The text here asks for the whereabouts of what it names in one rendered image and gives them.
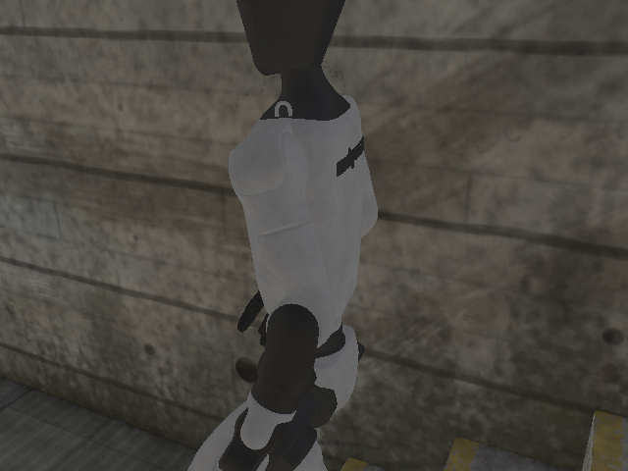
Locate stairs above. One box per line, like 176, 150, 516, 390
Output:
340, 410, 628, 471

